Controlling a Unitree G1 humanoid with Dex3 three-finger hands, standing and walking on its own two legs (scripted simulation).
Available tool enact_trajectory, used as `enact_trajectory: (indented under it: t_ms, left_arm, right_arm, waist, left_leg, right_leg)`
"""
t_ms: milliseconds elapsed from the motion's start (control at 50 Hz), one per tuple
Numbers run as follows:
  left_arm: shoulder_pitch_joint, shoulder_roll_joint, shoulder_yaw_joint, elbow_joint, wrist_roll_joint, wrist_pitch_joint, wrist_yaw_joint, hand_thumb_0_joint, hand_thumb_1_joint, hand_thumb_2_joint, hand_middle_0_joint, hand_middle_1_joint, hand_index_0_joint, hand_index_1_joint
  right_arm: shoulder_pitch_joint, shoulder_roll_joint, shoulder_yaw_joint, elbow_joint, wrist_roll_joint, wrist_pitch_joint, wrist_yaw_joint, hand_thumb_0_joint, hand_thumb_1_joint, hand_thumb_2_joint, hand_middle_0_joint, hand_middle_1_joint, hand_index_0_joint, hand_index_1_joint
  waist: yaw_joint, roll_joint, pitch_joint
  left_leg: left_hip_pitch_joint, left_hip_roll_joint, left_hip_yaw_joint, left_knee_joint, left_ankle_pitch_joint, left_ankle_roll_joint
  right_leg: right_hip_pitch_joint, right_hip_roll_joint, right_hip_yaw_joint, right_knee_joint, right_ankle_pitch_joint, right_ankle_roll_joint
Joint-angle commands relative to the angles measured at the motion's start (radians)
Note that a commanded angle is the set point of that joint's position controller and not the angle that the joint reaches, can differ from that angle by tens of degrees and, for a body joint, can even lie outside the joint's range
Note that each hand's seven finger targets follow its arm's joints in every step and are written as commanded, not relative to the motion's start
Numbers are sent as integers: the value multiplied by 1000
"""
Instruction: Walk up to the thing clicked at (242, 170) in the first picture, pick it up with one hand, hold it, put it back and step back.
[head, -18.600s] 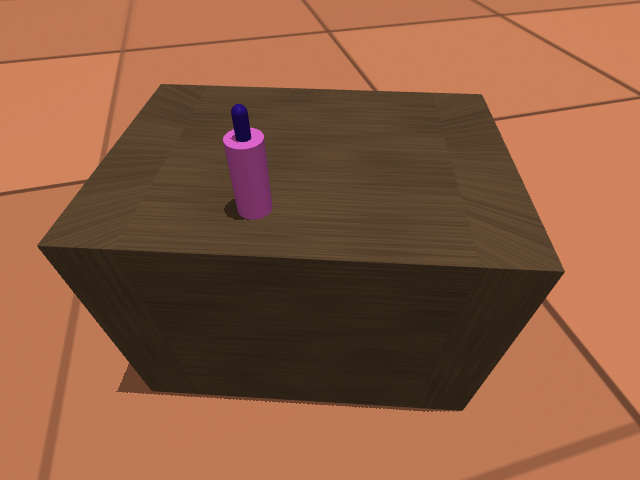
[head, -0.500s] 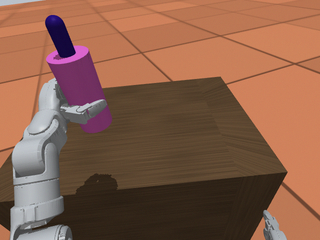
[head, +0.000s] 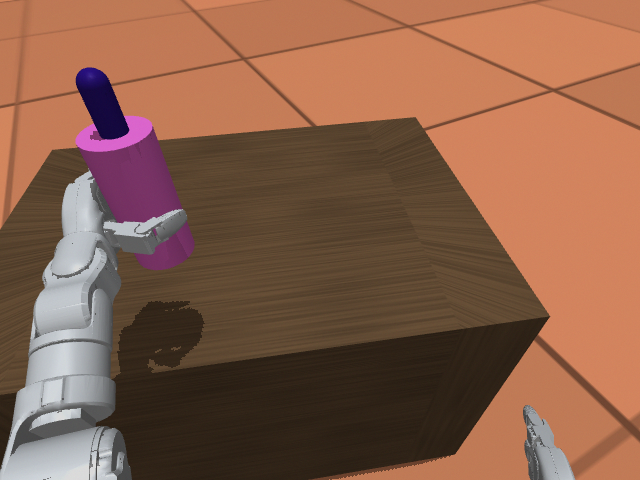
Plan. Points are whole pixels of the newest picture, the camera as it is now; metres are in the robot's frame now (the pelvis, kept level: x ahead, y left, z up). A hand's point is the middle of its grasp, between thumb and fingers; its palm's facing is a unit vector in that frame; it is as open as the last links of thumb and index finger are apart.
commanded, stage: crouch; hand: left
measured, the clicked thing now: (134, 176) +0.42 +0.20 +0.23
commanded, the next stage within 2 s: lower in 0.64 s
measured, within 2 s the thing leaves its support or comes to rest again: rests again in 1.96 s
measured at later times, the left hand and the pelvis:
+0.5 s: hand (151, 219) +0.45 +0.21 +0.14, palm faces +0.19 -0.98 +0.01, open 10.3 cm; pelvis +0.01 +0.00 +0.00, yaw -1 degrees
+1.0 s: hand (160, 244) +0.46 +0.22 +0.09, palm faces +0.20 -0.98 +0.02, open 10.3 cm; pelvis +0.01 +0.01 -0.02, yaw -1 degrees
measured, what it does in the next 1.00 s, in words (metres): stands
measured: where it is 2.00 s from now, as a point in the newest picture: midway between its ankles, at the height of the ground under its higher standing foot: outside the picture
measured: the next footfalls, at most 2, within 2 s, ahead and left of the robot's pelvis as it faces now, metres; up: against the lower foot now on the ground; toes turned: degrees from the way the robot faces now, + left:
none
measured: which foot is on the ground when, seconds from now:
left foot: down 0.00-1.00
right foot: down 0.00-1.00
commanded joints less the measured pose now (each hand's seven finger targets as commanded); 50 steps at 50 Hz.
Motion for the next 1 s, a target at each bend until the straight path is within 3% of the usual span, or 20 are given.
enact_trajectory:
  t_ms: [0,180,240,260,280,360,440,460,480,560,580,620,680,700,740,760,800,860,960,980]
  left_arm:
    - [-401,215,53,-126,-7,-128,-12,0,201,1295,-1348,-1480,-1380,-1469]
    - [-454,253,69,-116,3,-249,-13,0,176,1259,-1318,-1437,-1349,-1428]
    - [-512,228,34,-151,2,-291,-23,0,141,1253,-1320,-1432,-1345,-1427]
    - [-509,261,61,-139,-1,-300,-23,0,139,1246,-1318,-1428,-1344,-1422]
    - [-507,238,31,-128,7,-304,-26,0,154,1257,-1323,-1431,-1350,-1425]
    - [-469,227,33,-28,4,-313,-29,0,142,1272,-1339,-1445,-1364,-1442]
    - [-403,248,70,72,6,-322,-26,0,129,1271,-1322,-1441,-1349,-1436]
    - [-506,214,23,-40,5,-341,-34,0,125,1261,-1324,-1439,-1352,-1434]
    - [-475,249,66,23,0,-341,-29,0,136,1267,-1320,-1432,-1345,-1429]
    - [-506,268,63,-9,6,-368,-37,0,120,1260,-1293,-1420,-1319,-1417]
    - [-439,280,81,87,9,-366,-36,0,131,1257,-1288,-1416,-1315,-1412]
    - [-508,270,60,24,14,-389,-41,0,133,1255,-1307,-1414,-1329,-1414]
    - [-488,297,89,66,11,-396,-39,0,110,1248,-1300,-1413,-1324,-1411]
    - [-511,260,53,49,12,-403,-46,0,124,1263,-1294,-1417,-1317,-1416]
    - [-510,282,61,61,17,-413,-48,0,109,1244,-1316,-1429,-1335,-1430]
    - [-475,271,61,136,19,-409,-51,0,131,1249,-1340,-1440,-1358,-1441]
    - [-426,239,62,219,13,-415,-56,0,123,1264,-1348,-1453,-1364,-1457]
    - [-483,280,75,155,18,-447,-55,0,140,1233,-1316,-1411,-1333,-1413]
    - [-540,305,82,98,15,-489,-47,0,111,1210,-1279,-1389,-1296,-1390]
    - [-550,307,77,85,17,-501,-50,0,114,1203,-1277,-1379,-1293,-1382]
  right_arm:
    - [-56,-121,-32,-149,3,-46,0,0,554,-47,50,50,50,50]
    - [-79,-161,-49,-288,3,-6,3,0,546,-49,50,50,50,50]
    - [-44,-134,-34,-259,0,9,2,0,536,-52,50,50,50,50]
    - [-79,-144,-32,-319,2,7,-1,0,537,-52,50,50,50,50]
    - [-21,-121,-22,-259,-2,22,0,0,538,-52,50,50,50,50]
    - [-26,-136,-33,-256,0,39,3,0,542,-51,50,50,50,50]
    - [-23,-145,-39,-283,-1,56,4,0,546,-49,50,50,50,50]
    - [14,-92,-15,-216,-2,66,12,0,543,-50,50,50,50,50]
    - [-37,-120,-20,-324,0,62,9,0,541,-51,50,50,50,50]
    - [11,-123,-28,-322,0,84,10,0,536,-54,50,50,50,50]
    - [-40,-179,-64,-370,-1,81,3,0,536,-53,50,50,50,50]
    - [-29,-118,-18,-343,-3,87,11,0,531,-54,50,50,50,50]
    - [-45,-153,-45,-375,-4,98,5,0,529,-55,50,50,50,50]
    - [-12,-104,-10,-339,-3,104,10,0,532,-55,50,50,50,50]
    - [-22,-117,-23,-333,-3,113,11,0,518,-58,49,50,49,50]
    - [-10,-118,-23,-350,-3,114,11,0,518,-58,49,50,49,50]
    - [-10,-80,9,-327,-3,121,20,0,523,-57,49,50,49,50]
    - [15,-91,1,-346,-11,129,24,0,529,-54,49,50,49,50]
    - [25,-164,-43,-469,-16,129,20,0,509,-61,49,50,49,50]
    - [41,-146,-26,-452,-18,130,23,0,509,-61,49,50,49,50]
  waist:
    - [10,-21,-262]
    - [-16,-11,-344]
    - [-21,39,-381]
    - [-16,22,-392]
    - [-24,34,-381]
    - [-24,33,-309]
    - [-26,2,-246]
    - [-14,67,-303]
    - [-25,14,-341]
    - [-28,18,-393]
    - [-42,-24,-359]
    - [-27,31,-384]
    - [-35,13,-387]
    - [-35,31,-377]
    - [-29,28,-362]
    - [-50,-3,-352]
    - [-44,-24,-269]
    - [-47,22,-334]
    - [-70,49,-459]
    - [-69,66,-468]
  left_leg:
    - [141,-28,21,-73,159,27]
    - [194,-22,22,-50,247,28]
    - [226,-15,16,-43,271,23]
    - [227,-15,15,-36,292,25]
    - [216,-16,16,-37,290,26]
    - [181,-11,12,-47,258,20]
    - [120,-11,13,-54,183,23]
    - [153,-11,17,-46,207,19]
    - [156,-15,20,-32,223,25]
    - [178,-11,16,-9,316,29]
    - [161,-9,14,-2,302,31]
    - [162,-9,15,3,292,27]
    - [138,-9,14,11,268,29]
    - [130,-11,17,14,262,28]
    - [99,-15,21,18,242,30]
    - [83,-15,22,27,230,34]
    - [-2,-20,25,32,162,37]
    - [1,-21,28,60,134,35]
    - [97,5,-4,101,214,26]
    - [94,6,-5,113,230,25]
  right_leg:
    - [33,30,-45,-85,177,-22]
    - [50,28,-35,-71,264,-20]
    - [37,29,-37,-59,275,-27]
    - [52,29,-38,-61,292,-24]
    - [47,29,-38,-59,297,-25]
    - [8,35,-45,-59,260,-33]
    - [-15,35,-46,-67,200,-32]
    - [-22,34,-43,-56,218,-36]
    - [2,31,-40,-59,235,-29]
    - [24,32,-40,-36,312,-26]
    - [2,33,-39,-35,302,-24]
    - [-12,30,-37,-26,285,-28]
    - [-6,29,-35,-20,275,-26]
    - [-11,29,-34,-17,272,-27]
    - [-20,28,-31,-12,258,-27]
    - [-29,26,-30,-11,255,-23]
    - [-70,28,-31,-3,197,-24]
    - [-109,26,-27,22,175,-26]
    - [-148,43,-43,73,200,-33]
    - [-152,41,-42,83,208,-33]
